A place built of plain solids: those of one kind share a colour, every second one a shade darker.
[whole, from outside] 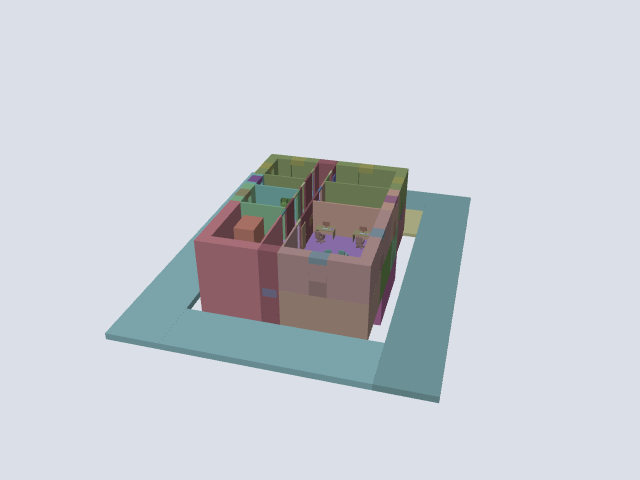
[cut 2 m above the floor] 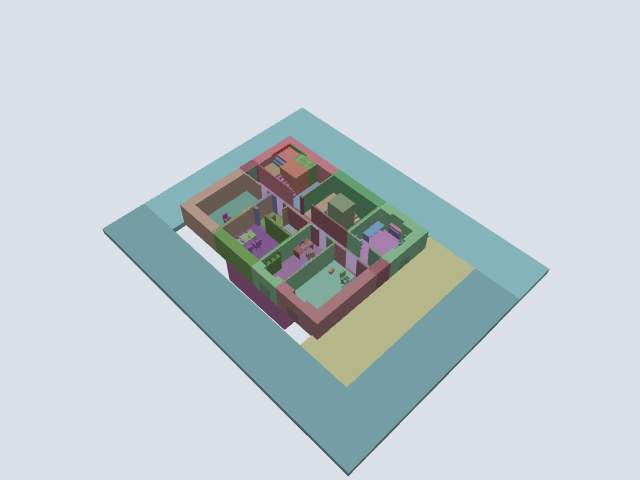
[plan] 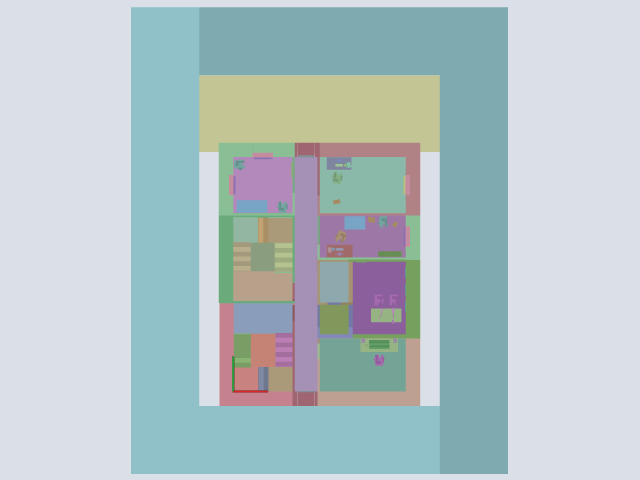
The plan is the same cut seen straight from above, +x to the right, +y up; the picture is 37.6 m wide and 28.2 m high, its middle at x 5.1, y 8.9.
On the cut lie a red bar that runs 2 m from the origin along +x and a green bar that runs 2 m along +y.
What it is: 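A small local radio station; a reception, a studio behind a window from its control room, a newsroom, offices and a record library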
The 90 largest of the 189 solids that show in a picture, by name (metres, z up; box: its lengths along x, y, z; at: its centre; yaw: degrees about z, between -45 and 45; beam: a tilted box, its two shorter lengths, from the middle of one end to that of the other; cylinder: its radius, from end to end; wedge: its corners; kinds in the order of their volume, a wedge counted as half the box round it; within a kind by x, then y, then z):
{
 "ground_garden_1": {"box": [4.0, 27.42, 0.5], "at": [-4.0, 8.86, -0.27]},
 "ground_garden_2": {"box": [14.14, 4.0, 0.5], "at": [5.07, -2.85, -0.27]},
 "ground_garden_3": {"box": [14.14, 4.0, 0.5], "at": [5.07, 20.57, -0.27]},
 "ground_garden_4": {"box": [4.0, 27.42, 0.5], "at": [14.14, 8.86, -0.27]},
 "wall_Smhall_1": {"box": [0.85, 6.17, 5.94], "at": [-0.39, 2.23, 2.72]},
 "wall_Smhall_2": {"box": [4.43, 0.85, 5.94], "at": [1.41, -0.42, 2.72]},
 "wall_Smhall_3": {"box": [0.14, 4.98, 5.94], "at": [3.55, 1.64, 2.72]},
 "wall_front_1": {"box": [0.85, 1.19, 2.9], "at": [-0.42, 10.93, 4.24]},
 "wall_front_2": {"box": [0.85, 1.9, 2.9], "at": [-0.42, 13.67, 4.24]},
 "wall_front_3": {"box": [1.99, 0.85, 2.9], "at": [0.14, 14.2, 4.24]},
 "wall_front_4": {"box": [1.28, 0.85, 2.9], "at": [2.98, 14.2, 4.24]},
 "wall_front_5": {"box": [2.07, 0.85, 2.9], "at": [5.98, 14.2, 4.24]},
 "wall_front_6": {"box": [6.04, 0.14, 2.9], "at": [7.97, 10.41, 4.24]},
 "wall_front_7": {"box": [2.78, 0.85, 2.9], "at": [9.6, 14.2, 4.24]},
 "wall_front_8": {"box": [0.85, 1.19, 2.9], "at": [10.56, 10.93, 4.24]},
 "wall_front_9": {"box": [0.85, 1.9, 2.9], "at": [10.56, 13.67, 4.24]},
 "wall_Schall_1": {"box": [0.85, 5.16, 5.61], "at": [-0.42, 7.76, -0.02]},
 "wall_Schall_2": {"box": [4.47, 0.14, 5.61], "at": [1.39, 5.25, -0.02]},
 "wall_Schall_3": {"box": [4.47, 0.14, 5.61], "at": [1.39, 10.27, -0.02]},
 "wall_Schall_4": {"box": [0.14, 3.97, 5.61], "at": [3.55, 8.36, -0.02]},
 "wall_office_1": {"box": [0.85, 1.03, 2.9], "at": [-0.42, 5.7, 4.24]},
 "wall_office_2": {"box": [0.85, 1.03, 2.9], "at": [-0.42, 7.93, 4.24]},
 "wall_office_3": {"box": [0.85, 1.19, 3.04], "at": [-0.42, 10.93, 1.27]},
 "wall_office_4": {"box": [0.85, 1.9, 3.04], "at": [-0.42, 13.67, 1.27]},
 "wall_office_5": {"box": [1.99, 0.85, 3.04], "at": [0.14, 14.2, 1.27]},
 "wall_office_6": {"box": [4.47, 0.14, 2.9], "at": [1.39, 5.25, 4.24]},
 "wall_office_7": {"box": [4.47, 0.14, 3.04], "at": [1.39, 10.41, 1.27]},
 "wall_office_8": {"box": [1.28, 0.85, 3.04], "at": [2.98, 14.2, 1.27]},
 "wall_office_9": {"box": [6.04, 0.14, 3.04], "at": [7.97, 7.8, 1.27]},
 "wall_office_10": {"box": [6.04, 0.14, 3.04], "at": [7.97, 10.41, 1.27]},
 "wall_office_11": {"box": [0.85, 0.78, 3.04], "at": [10.56, 8.12, 1.27]},
 "wall_office_12": {"box": [0.85, 0.78, 3.04], "at": [10.56, 10.09, 1.27]},
 "wall_control_1": {"box": [6.04, 0.85, 3.04], "at": [7.97, -0.42, 1.27]},
 "wall_control_2": {"box": [6.04, 0.25, 3.04], "at": [7.97, 3.25, 1.27]},
 "wall_control_3": {"box": [0.85, 4.22, 3.04], "at": [10.56, 1.26, 1.27]},
 "flightcSm_1": {"box": [1.01, 2.01, 5.14], "at": [0.54, 2.41, -0.65]},
 "flightcSm_2": {"box": [1.01, 1.73, 5.3], "at": [0.54, 2.55, -0.57]},
 "flightcSm_3": {"box": [1.01, 1.45, 5.46], "at": [0.54, 2.69, -0.49]},
 "flightcSm_4": {"box": [1.01, 0.33, 6.1], "at": [0.54, 3.25, -0.17]},
 "flightaSm_1": {"box": [1.01, 0.61, 4.18], "at": [2.98, 1.73, -1.13]},
 "flightaSm_2": {"box": [1.01, 0.89, 4.02], "at": [2.98, 1.87, -1.21]},
 "flightaSm_3": {"box": [1.01, 1.17, 3.86], "at": [2.98, 2.01, -1.29]},
 "flightaSm_4": {"box": [1.01, 1.45, 3.7], "at": [2.98, 2.15, -1.37]},
 "flightaSm_5": {"box": [1.01, 1.73, 3.54], "at": [2.98, 2.29, -1.45]},
 "flightaSm_6": {"box": [1.01, 2.01, 3.38], "at": [2.98, 2.43, -1.53]},
 "wall_newsroom_1": {"box": [2.07, 0.85, 2.9], "at": [5.98, -0.42, 4.24]},
 "wall_newsroom_2": {"box": [2.78, 0.85, 2.9], "at": [9.6, -0.42, 4.24]},
 "wall_newsroom_3": {"box": [0.85, 3.65, 2.9], "at": [10.56, 0.97, 4.24]},
 "wall_newsroom_4": {"box": [0.85, 2.94, 2.9], "at": [10.56, 5.47, 4.24]},
 "wall_library_1": {"box": [6.04, 0.85, 2.57], "at": [7.97, 10.62, -1.54]},
 "wall_library_2": {"box": [0.85, 6.58, 2.57], "at": [10.56, 7.76, -1.54]},
 "wall_reception_1": {"box": [6.04, 0.14, 3.04], "at": [7.97, 10.41, 1.27]},
 "wall_reception_2": {"box": [6.04, 0.85, 3.04], "at": [7.97, 14.2, 1.27]},
 "wall_reception_3": {"box": [0.85, 1.19, 3.04], "at": [10.56, 10.93, 1.27]},
 "wall_reception_4": {"box": [0.85, 1.9, 3.04], "at": [10.56, 13.67, 1.27]},
 "floor_footSm_1": {"box": [3.44, 1.78, 3.22], "at": [1.76, 4.29, -1.61]},
 "ground_street_1": {"box": [14.14, 4.5, 0.3], "at": [5.07, 16.32, -0.17]},
 "wall_studio_1": {"box": [0.25, 3.08, 3.04], "at": [6.91, 6.22, 1.27]},
 "wall_studio_2": {"box": [4.21, 0.25, 3.04], "at": [8.88, 3.25, 1.27]},
 "wall_studio_3": {"box": [0.85, 4.64, 3.04], "at": [10.56, 5.44, 1.27]},
 "wall_pierSm_1": {"box": [1.46, 1.96, 5.79], "at": [1.76, 2.42, 2.79]},
 "flightcSc_1": {"box": [1.05, 0.61, 2.9], "at": [0.52, 7.35, -1.77]},
 "flightcSc_2": {"box": [1.05, 0.89, 2.74], "at": [0.52, 7.49, -1.85]},
 "flightcSc_3": {"box": [1.05, 1.17, 2.58], "at": [0.52, 7.63, -1.93]},
 "flightcSc_4": {"box": [1.05, 1.45, 2.42], "at": [0.52, 7.77, -2.01]},
 "flightcSc_5": {"box": [1.05, 1.73, 2.26], "at": [0.52, 7.91, -2.09]},
 "wall_corr_1": {"box": [0.14, 4.98, 3.04], "at": [3.55, 1.64, 1.27]},
 "wall_corr_2": {"box": [0.14, 5.3, 3.04], "at": [3.55, 9.02, 1.27]},
 "wall_corr_3": {"box": [1.61, 0.85, 2.9], "at": [4.29, -0.42, 4.24]},
 "wall_corr_4": {"box": [1.61, 0.85, 2.9], "at": [4.29, 14.2, 4.24]},
 "wall_corr_5": {"box": [0.14, 4.61, 2.9], "at": [5.02, 6.18, 4.24]},
 "wall_pierSc_1": {"box": [1.42, 1.68, 5.61], "at": [1.74, 7.9, -0.02]},
 "floor_1": {"box": [1.46, 1.46, 1.62], "at": [2.75, 9.47, -2.41]},
 "floor_2": {"box": [1.44, 1.44, 4.5], "at": [2.76, 0.72, -0.97]},
 "floor_qeSm_1": {"box": [1.44, 1.44, 4.98], "at": [0.76, 0.72, -0.73]},
 "floor_corr_1": {"box": [1.33, 13.77, 0.25], "at": [4.29, 6.88, -0.13]},
 "floor_corr_2": {"box": [1.33, 13.77, 0.25], "at": [4.29, 6.88, 2.91]},
 "floor_newsroom_1": {"box": [5.05, 6.8, 0.25], "at": [7.62, 3.4, 2.91]},
 "wall_green_1": {"box": [6.04, 0.14, 2.9], "at": [7.97, 6.87, 4.24]},
 "wall_green_2": {"box": [0.85, 1.24, 2.9], "at": [10.56, 7.42, 4.24]},
 "wall_green_3": {"box": [0.85, 1.24, 2.9], "at": [10.56, 9.86, 4.24]},
 "flightbSm_1": {"box": [0.33, 1.46, 4.82], "at": [1.63, 0.72, -0.81]},
 "flightbSm_2": {"box": [0.61, 1.46, 4.66], "at": [1.77, 0.72, -0.89]},
 "floor_office_1": {"box": [3.48, 3.29, 0.25], "at": [1.74, 12.12, -0.13]},
 "floor_office_2": {"box": [5.05, 2.47, 0.25], "at": [7.62, 9.11, -0.13]},
 "floor_qeSc_1": {"box": [1.46, 1.46, 2.1], "at": [0.73, 9.47, -2.17]},
 "floor_reception_1": {"box": [5.05, 3.29, 0.25], "at": [7.62, 12.12, -0.13]},
 "floor_control_1": {"box": [5.05, 3.12, 0.25], "at": [7.62, 1.56, -0.13]},
 "floor_studio_1": {"box": [3.11, 4.25, 0.25], "at": [8.59, 5.5, -0.13]},
 "wall_booth_1": {"box": [0.25, 2.67, 3.04], "at": [6.91, 6.42, 1.27]}
}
